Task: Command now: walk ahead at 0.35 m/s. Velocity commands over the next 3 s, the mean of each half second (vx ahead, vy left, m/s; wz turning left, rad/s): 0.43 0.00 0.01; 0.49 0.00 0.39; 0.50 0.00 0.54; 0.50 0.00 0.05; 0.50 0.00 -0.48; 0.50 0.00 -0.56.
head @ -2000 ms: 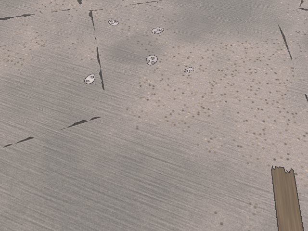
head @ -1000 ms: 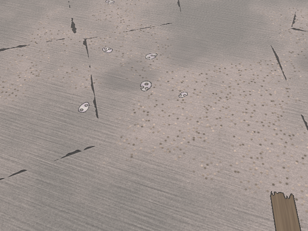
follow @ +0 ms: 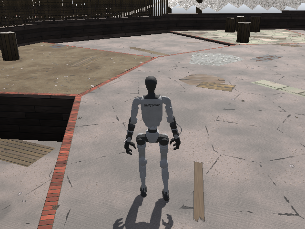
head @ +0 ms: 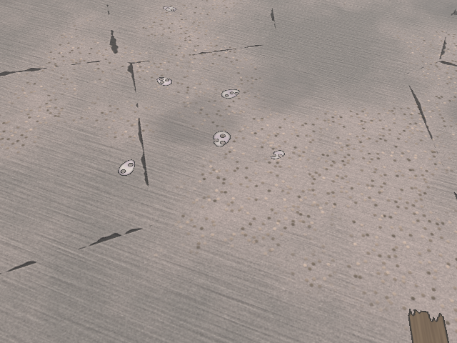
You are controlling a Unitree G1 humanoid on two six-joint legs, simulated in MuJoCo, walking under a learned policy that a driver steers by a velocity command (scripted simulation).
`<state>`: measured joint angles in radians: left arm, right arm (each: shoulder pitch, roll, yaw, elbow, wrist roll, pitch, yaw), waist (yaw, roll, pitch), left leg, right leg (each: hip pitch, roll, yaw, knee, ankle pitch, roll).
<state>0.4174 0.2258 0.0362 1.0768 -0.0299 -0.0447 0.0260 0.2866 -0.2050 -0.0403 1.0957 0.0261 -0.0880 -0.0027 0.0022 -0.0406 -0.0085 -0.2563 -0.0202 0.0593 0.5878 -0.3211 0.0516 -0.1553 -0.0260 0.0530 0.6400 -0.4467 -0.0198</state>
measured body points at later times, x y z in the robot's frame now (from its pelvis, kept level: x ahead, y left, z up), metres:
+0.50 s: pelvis +0.25 -0.04 -0.01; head +0.29 -0.05 +0.44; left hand +0.45 +0.20 -0.11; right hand +0.17 -0.29 -0.15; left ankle +0.03 +0.10 -0.65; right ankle +0.36 -0.13 -0.73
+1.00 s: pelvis +0.54 +0.00 -0.01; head +0.57 +0.02 +0.44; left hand +0.46 +0.26 -0.16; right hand +0.78 -0.18 -0.11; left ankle +0.65 +0.11 -0.73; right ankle +0.37 -0.13 -0.72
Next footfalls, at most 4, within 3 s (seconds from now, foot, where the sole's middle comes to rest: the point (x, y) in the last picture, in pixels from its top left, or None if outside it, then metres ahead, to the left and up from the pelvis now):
0.44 right None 0.40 -0.14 -0.76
1.00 left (190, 291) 0.69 0.13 -0.76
1.48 right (215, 204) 1.03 0.05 -0.76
2.00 left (122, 183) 1.12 0.41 -0.76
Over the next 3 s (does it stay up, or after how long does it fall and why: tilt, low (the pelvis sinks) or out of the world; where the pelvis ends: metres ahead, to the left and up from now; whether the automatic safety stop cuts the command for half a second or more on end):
stays up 1.57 0.36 0.00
